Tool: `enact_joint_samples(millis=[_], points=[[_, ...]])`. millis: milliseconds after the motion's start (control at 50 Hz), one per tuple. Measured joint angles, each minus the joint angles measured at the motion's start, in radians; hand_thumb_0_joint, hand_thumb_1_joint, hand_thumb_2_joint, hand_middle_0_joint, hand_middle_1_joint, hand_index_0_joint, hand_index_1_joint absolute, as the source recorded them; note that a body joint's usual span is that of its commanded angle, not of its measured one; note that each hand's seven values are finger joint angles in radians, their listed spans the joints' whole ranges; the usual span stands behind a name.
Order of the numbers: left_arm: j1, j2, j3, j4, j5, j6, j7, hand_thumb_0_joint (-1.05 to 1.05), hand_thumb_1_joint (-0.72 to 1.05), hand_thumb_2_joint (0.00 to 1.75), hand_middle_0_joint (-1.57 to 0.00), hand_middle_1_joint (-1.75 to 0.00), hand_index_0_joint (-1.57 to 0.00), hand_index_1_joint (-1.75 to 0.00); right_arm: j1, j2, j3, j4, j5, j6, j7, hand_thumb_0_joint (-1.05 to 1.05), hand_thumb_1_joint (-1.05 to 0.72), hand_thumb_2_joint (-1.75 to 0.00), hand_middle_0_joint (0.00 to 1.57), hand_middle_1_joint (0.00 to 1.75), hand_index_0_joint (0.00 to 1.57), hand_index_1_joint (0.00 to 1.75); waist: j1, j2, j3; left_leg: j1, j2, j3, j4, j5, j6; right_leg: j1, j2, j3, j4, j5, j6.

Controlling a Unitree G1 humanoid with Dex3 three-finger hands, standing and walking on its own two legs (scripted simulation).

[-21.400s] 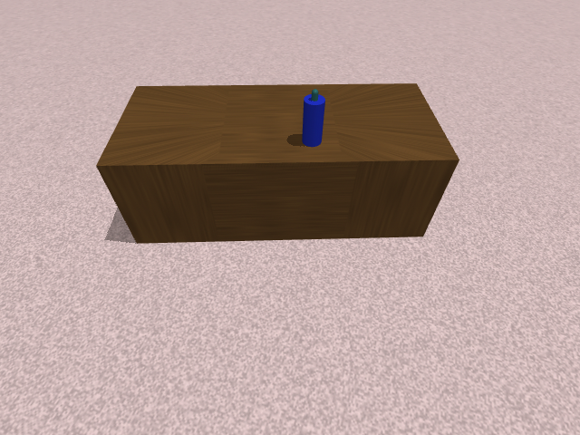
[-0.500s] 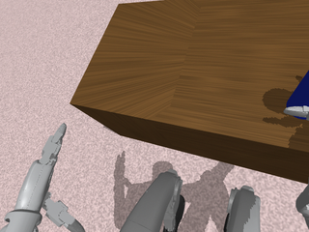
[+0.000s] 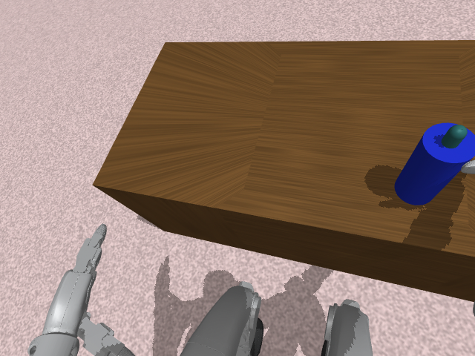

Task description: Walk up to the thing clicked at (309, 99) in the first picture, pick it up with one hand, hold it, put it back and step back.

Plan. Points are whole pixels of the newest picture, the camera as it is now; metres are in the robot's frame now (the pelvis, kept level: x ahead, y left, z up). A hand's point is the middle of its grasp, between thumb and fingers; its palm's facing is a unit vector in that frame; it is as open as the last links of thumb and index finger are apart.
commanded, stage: rise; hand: right
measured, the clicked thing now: (433, 163) +0.49 -0.23 -0.07
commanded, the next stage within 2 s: home in 0.06 s
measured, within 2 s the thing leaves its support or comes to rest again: neither
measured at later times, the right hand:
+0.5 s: hand out of the picture +0.41 -0.36 +0.08, palm faces +0.37 +0.86 -0.35, open 17.2 cm
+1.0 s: hand (444, 335) +0.22 -0.19 +0.04, palm faces +0.17 +0.96 -0.24, open 17.6 cm
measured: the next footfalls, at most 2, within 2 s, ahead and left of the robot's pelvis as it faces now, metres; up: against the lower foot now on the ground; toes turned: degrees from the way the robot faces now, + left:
none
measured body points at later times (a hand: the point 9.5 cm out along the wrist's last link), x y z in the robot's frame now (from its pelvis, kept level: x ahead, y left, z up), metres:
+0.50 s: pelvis +0.04 -0.02 +0.09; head +0.11 -0.05 +0.53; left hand +0.22 +0.17 +0.06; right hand +0.39 -0.40 +0.10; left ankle +0.04 +0.14 -0.59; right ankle +0.05 -0.12 -0.59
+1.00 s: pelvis +0.06 +0.01 +0.11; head +0.09 +0.00 +0.56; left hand +0.22 +0.23 +0.03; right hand +0.20 -0.24 +0.06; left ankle +0.04 +0.14 -0.59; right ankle +0.05 -0.12 -0.59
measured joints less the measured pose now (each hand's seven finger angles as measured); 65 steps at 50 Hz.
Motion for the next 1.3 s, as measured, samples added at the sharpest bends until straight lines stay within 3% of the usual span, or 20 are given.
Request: enact_joint_samples(millis=[20,60,120,200,300,400,480,600,720,800,860,980,1060,1300], points=[[-0.006,0.0,-0.006,0.003,-0.003,0.001,0.004,-0.01,-0.54,0.05,-0.06,-0.05,-0.07,-0.06,-0.007,-0.001,0.007,0.015,0.006,0.004,0.008,-0.02,0.53,-0.07,0.07,0.08,0.08,0.08,-0.005,0.0,0.001,0.014,0.001,-0.002,-0.013,0.004,-0.001,0.014,0.001,-0.003,-0.013,0.004,-0.002],[-0.024,-0.002,-0.023,-0.006,-0.017,0.021,0.007,-0.01,-0.54,0.06,-0.07,-0.05,-0.07,-0.06,-0.014,-0.022,0.028,0.054,-0.044,0.046,-0.005,-0.01,0.52,-0.06,0.07,0.07,0.07,0.07,-0.012,0.004,0.009,0.047,0.0,-0.011,-0.042,0.014,-0.004,0.051,-0.001,-0.013,-0.043,0.011,-0.003],[-0.015,-0.008,-0.036,-0.035,-0.031,0.045,-0.001,-0.01,-0.54,0.06,-0.07,-0.05,-0.07,-0.07,-0.01,-0.023,0.063,0.085,-0.076,0.139,-0.055,-0.01,0.5,-0.06,0.07,0.06,0.07,0.06,-0.028,0.005,0.021,0.104,0.003,-0.018,-0.101,0.033,-0.007,0.11,0.002,-0.023,-0.101,0.028,-0.006],[0.02,-0.002,-0.048,-0.016,-0.043,0.076,-0.015,-0.01,-0.5,0.09,-0.07,-0.06,-0.07,-0.07,0.037,-0.003,0.053,0.051,-0.105,0.235,-0.11,-0.01,0.48,-0.07,0.06,0.06,0.07,0.06,-0.052,0.01,0.022,0.193,0.006,-0.029,-0.19,0.058,-0.01,0.201,0.004,-0.038,-0.188,0.05,-0.009],[0.01,0.003,-0.052,0.13,-0.047,0.116,-0.002,-0.01,-0.31,0.22,-0.1,-0.11,-0.1,-0.12,0.048,-0.01,0.089,0.063,-0.1,0.269,-0.179,-0.02,0.48,-0.08,0.06,0.06,0.06,0.06,-0.09,0.016,0.016,0.305,0.013,-0.035,-0.282,0.079,-0.012,0.311,0.01,-0.048,-0.275,0.067,-0.012],[-0.078,-0.042,-0.141,0.237,-0.044,0.133,0.01,-0.01,-0.01,0.41,-0.12,-0.16,-0.12,-0.16,0.054,0.009,0.154,0.075,-0.092,0.274,-0.207,-0.01,0.49,-0.08,0.06,0.06,0.06,0.06,-0.137,0.008,0.015,0.379,0.016,-0.041,-0.342,0.096,-0.015,0.385,0.013,-0.056,-0.332,0.081,-0.016],[-0.092,-0.094,-0.192,0.22,-0.066,0.135,-0.01,-0.01,0.24,0.53,-0.14,-0.19,-0.14,-0.2,0.216,0.089,0.202,-0.047,-0.07,0.307,-0.198,-0.01,0.49,-0.08,0.06,0.06,0.06,0.06,-0.159,-0.019,0.009,0.456,0.029,-0.049,-0.395,0.103,-0.02,0.466,0.026,-0.068,-0.39,0.092,-0.02],[-0.057,-0.079,-0.143,0.273,-0.11,0.147,0.018,0.0,0.5,0.68,-0.17,-0.23,-0.17,-0.24,0.506,0.241,0.341,-0.324,-0.011,0.414,-0.205,-0.01,0.5,-0.08,0.06,0.06,0.06,0.06,-0.205,-0.01,0.009,0.578,0.052,-0.066,-0.458,0.104,-0.021,0.601,0.047,-0.09,-0.479,0.104,-0.026],[-0.066,-0.05,-0.122,0.345,-0.111,0.154,0.067,0.0,0.7,0.79,-0.18,-0.26,-0.19,-0.27,0.704,0.366,0.442,-0.558,0.012,0.427,-0.229,-0.01,0.52,-0.07,0.06,0.06,0.06,0.06,-0.238,0.023,0.055,0.66,0.056,-0.067,-0.494,0.108,-0.017,0.691,0.051,-0.093,-0.53,0.116,-0.017],[-0.072,-0.078,-0.13,0.362,-0.107,0.146,0.08,0.01,0.79,0.83,-0.19,-0.27,-0.19,-0.28,0.84,0.416,0.495,-0.682,0.022,0.426,-0.239,-0.01,0.52,-0.07,0.06,0.06,0.06,0.06,-0.246,0.028,0.065,0.702,0.052,-0.064,-0.515,0.11,-0.009,0.737,0.048,-0.091,-0.56,0.123,-0.007],[-0.114,-0.086,-0.137,0.462,-0.112,0.125,0.091,0.01,0.83,0.86,-0.19,-0.28,-0.2,-0.29,0.953,0.443,0.521,-0.788,0.029,0.445,-0.26,-0.01,0.53,-0.06,0.06,0.05,0.06,0.06,-0.247,0.014,0.065,0.729,0.045,-0.06,-0.523,0.107,-0.002,0.764,0.041,-0.087,-0.566,0.12,-0.001],[-0.149,-0.091,-0.116,0.603,-0.113,0.112,0.119,0.01,0.88,0.89,-0.2,-0.29,-0.2,-0.3,1.152,0.486,0.612,-0.929,0.027,0.483,-0.275,-0.01,0.57,-0.04,0.06,0.05,0.05,0.05,-0.26,-0.024,0.056,0.746,0.044,-0.049,-0.503,0.088,0.003,0.78,0.04,-0.076,-0.554,0.109,0.005],[-0.165,-0.089,-0.106,0.646,-0.11,0.087,0.138,0.01,0.89,0.89,-0.2,-0.29,-0.2,-0.3,1.198,0.498,0.637,-0.961,0.021,0.514,-0.278,-0.01,0.57,-0.04,0.06,0.05,0.05,0.05,-0.269,-0.028,0.073,0.734,0.046,-0.044,-0.472,0.077,0.009,0.772,0.042,-0.07,-0.538,0.108,0.011],[-0.193,-0.076,-0.095,0.692,-0.094,-0.011,0.17,0.01,0.9,0.9,-0.2,-0.29,-0.2,-0.3,1.176,0.498,0.628,-1.021,0.005,0.565,-0.3,-0.01,0.57,-0.04,0.05,0.05,0.05,0.05,-0.265,-0.02,0.075,0.726,0.041,-0.032,-0.444,0.077,0.026,0.769,0.038,-0.057,-0.53,0.124,0.027]])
